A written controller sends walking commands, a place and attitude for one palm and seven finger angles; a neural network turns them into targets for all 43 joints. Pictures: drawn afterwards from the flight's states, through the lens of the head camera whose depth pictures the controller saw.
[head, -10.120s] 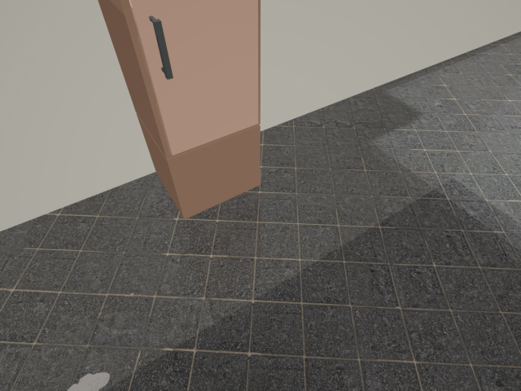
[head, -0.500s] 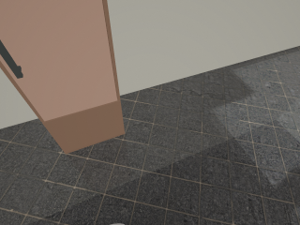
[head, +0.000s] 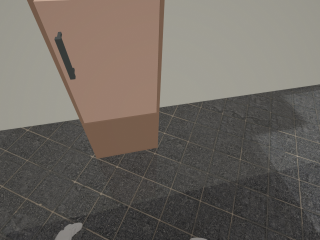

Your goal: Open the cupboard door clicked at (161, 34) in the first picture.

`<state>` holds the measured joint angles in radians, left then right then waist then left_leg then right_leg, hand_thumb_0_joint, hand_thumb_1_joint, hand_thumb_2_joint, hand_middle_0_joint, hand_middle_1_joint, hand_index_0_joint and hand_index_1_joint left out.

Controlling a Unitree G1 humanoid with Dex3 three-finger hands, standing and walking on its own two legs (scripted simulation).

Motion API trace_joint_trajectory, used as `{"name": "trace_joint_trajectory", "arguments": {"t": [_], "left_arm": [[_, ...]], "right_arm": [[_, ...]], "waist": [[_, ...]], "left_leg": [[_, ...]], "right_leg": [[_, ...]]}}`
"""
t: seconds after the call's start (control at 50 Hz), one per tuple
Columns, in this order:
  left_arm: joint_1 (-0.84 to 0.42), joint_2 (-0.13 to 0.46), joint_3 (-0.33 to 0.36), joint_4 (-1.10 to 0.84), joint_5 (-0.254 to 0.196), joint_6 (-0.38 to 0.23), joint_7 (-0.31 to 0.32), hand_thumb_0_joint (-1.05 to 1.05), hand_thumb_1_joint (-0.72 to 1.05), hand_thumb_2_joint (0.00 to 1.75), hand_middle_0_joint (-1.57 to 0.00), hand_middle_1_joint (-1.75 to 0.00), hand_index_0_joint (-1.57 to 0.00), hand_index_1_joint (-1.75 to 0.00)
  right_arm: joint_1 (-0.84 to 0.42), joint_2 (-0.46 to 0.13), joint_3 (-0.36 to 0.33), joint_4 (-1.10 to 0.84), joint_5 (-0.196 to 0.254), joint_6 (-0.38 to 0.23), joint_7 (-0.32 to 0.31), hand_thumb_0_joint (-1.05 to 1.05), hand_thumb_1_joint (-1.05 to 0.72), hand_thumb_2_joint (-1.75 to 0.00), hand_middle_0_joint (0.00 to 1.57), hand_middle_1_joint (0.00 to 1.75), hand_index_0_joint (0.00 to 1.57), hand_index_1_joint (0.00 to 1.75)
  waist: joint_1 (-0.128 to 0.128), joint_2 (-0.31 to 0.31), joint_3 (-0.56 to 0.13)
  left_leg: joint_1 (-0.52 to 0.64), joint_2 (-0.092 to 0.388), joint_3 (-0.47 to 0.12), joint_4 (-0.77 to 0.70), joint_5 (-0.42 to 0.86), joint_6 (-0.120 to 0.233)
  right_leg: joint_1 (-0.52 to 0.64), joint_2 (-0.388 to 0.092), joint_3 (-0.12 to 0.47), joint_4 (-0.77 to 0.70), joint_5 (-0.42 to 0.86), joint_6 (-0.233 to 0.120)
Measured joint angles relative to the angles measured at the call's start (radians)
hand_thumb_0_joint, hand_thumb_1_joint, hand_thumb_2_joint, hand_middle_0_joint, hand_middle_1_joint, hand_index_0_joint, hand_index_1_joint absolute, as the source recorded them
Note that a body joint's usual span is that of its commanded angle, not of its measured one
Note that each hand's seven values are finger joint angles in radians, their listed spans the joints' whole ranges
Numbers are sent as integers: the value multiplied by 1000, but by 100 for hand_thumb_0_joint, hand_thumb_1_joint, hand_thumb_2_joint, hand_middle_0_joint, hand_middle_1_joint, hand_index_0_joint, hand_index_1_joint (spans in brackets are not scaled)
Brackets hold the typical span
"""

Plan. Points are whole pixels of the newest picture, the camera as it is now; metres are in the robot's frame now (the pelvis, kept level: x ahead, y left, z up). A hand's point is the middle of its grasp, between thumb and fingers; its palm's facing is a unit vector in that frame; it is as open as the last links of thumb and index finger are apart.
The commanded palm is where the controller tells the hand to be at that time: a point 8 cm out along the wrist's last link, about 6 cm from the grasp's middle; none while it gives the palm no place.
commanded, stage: turn to face it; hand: left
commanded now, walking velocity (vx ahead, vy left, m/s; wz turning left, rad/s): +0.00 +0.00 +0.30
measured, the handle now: (66, 56) +0.71 +0.36 +0.06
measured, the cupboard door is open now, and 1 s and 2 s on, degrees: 0 0 0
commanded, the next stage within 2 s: take the last steps up to it in 0.22 s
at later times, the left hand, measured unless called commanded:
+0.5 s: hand out of the picture -0.04 +0.13 -0.15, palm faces +0.26 -0.93 -0.26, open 7.4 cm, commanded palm none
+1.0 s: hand out of the picture +0.03 +0.19 -0.17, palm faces +0.25 -0.95 -0.19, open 7.4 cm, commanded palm none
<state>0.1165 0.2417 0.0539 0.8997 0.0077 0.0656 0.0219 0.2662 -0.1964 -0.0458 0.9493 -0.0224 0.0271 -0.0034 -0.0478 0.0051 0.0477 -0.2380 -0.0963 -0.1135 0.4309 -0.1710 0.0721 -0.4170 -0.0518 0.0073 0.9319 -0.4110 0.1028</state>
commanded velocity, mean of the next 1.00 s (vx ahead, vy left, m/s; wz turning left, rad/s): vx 0.21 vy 0.00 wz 0.08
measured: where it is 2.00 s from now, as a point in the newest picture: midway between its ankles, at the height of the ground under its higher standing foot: outside the picture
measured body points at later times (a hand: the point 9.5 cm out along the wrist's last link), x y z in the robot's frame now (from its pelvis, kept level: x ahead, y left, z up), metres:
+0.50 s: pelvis -0.03 -0.06 +0.00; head -0.03 -0.09 +0.45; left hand -0.06 +0.18 -0.13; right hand +0.04 -0.31 -0.16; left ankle -0.10 +0.11 -0.67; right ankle +0.00 -0.15 -0.74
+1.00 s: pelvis +0.05 +0.01 +0.00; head +0.05 +0.00 +0.45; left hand +0.02 +0.24 -0.16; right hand +0.04 -0.22 -0.16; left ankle -0.07 +0.09 -0.74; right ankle +0.17 -0.10 -0.69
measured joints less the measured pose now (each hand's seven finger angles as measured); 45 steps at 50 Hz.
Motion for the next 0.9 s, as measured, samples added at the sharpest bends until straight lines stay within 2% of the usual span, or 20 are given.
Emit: {"name": "trace_joint_trajectory", "arguments": {"t": [0.1,0.16,0.2,0.24,0.3,0.38,0.44,0.52,0.6,0.64,0.68,0.7,0.74,0.82,0.9], "left_arm": [[-11,-29,-14,-12,-7,-11,3,1,91,90,-20,-30,-20,-30],[6,-40,-23,-19,-9,-32,5,1,90,90,-20,-30,-20,-30],[18,-57,-27,-9,-1,-41,8,1,90,90,-20,-30,-20,-30],[41,-69,-33,-3,2,-36,7,1,90,90,-20,-30,-20,-30],[75,-82,-33,14,1,-33,6,1,90,90,-20,-30,-20,-30],[112,-93,-33,39,3,-43,3,1,90,90,-20,-30,-20,-30],[149,-98,-29,58,7,-60,0,1,90,90,-20,-30,-20,-30],[210,-93,-24,93,17,-79,-7,1,91,90,-20,-30,-20,-30],[270,-77,-19,140,24,-84,-13,1,91,90,-20,-30,-20,-30],[300,-68,-15,169,21,-78,-15,1,91,90,-20,-30,-20,-30],[332,-64,-14,196,13,-67,-17,1,90,90,-20,-30,-20,-30],[339,-58,-12,213,10,-57,-19,1,90,90,-20,-30,-20,-30],[350,-51,-11,238,14,-35,-22,1,91,90,-20,-30,-20,-30],[320,-53,-7,245,20,-27,-38,1,91,90,-20,-29,-20,-30],[252,-54,-3,205,19,-42,-44,1,91,90,-20,-29,-20,-30]], "right_arm": [[25,-10,-6,22,-3,12,-2,0,-90,-90,21,30,20,30],[39,-15,-10,33,5,16,0,0,-90,-90,21,30,20,30],[30,-24,-19,43,10,24,0,0,-90,-90,21,30,20,30],[30,-31,-29,44,5,36,1,0,-91,-90,21,30,20,30],[22,-45,-38,48,1,45,8,0,-91,-90,20,30,20,30],[17,-59,-43,58,-2,45,11,0,-91,-90,20,30,20,30],[17,-63,-41,74,-8,45,15,0,-91,-90,20,30,20,30],[2,-58,-34,87,-8,38,23,0,-91,-90,20,30,20,30],[-34,-41,-21,80,-2,14,25,0,-91,-90,20,30,20,30],[-51,-29,-12,73,1,-5,23,0,-91,-90,20,30,20,30],[-58,-21,-2,63,4,-35,16,0,-91,-90,20,30,20,30],[-64,-6,-1,64,4,-45,11,0,-91,-90,20,30,20,30],[-57,22,10,61,2,-55,6,0,-91,-90,20,30,20,30],[-1,34,9,71,7,-72,-19,-1,-94,-90,21,30,20,30],[66,35,16,114,8,-80,-21,-1,-94,-90,21,30,20,30]], "waist": [[-13,29,-2],[-5,32,-15],[0,54,-7],[-2,56,-11],[4,55,-13],[15,54,-14],[35,48,-25],[69,29,-40],[106,2,-44],[118,-8,-47],[117,0,-56],[115,-15,-53],[109,-35,-54],[80,-32,-60],[72,-35,-45]], "left_leg": [[-25,-9,-37,19,6,-27],[-60,-24,-50,70,-10,-53],[-108,-14,-39,198,-149,-72],[-172,-12,-4,396,-249,-86],[-230,24,37,618,-224,-101],[-229,81,44,701,-167,-124],[-191,118,56,657,-158,-132],[-124,149,99,503,-194,-128],[-46,147,147,293,-243,-106],[8,138,174,164,-211,-96],[72,137,182,26,-152,-82],[75,129,188,32,-117,-73],[101,121,207,44,-129,-62],[178,110,211,-34,-128,-54],[243,89,214,-111,-115,-50]], "right_leg": [[78,37,-3,-178,5,-27],[176,41,-8,-396,118,-48],[180,54,-25,-396,134,-101],[191,39,-47,-400,135,-133],[215,22,-70,-435,153,-142],[225,6,-106,-460,169,-143],[230,-4,-128,-480,177,-141],[238,-21,-149,-512,191,-132],[241,-37,-156,-528,198,-116],[237,-42,-156,-512,188,-102],[213,-35,-159,-446,143,-88],[189,-42,-143,-375,78,-86],[125,-39,-110,-197,-4,-93],[-10,-39,-90,48,71,-91],[-113,-55,-74,114,168,-76]]}}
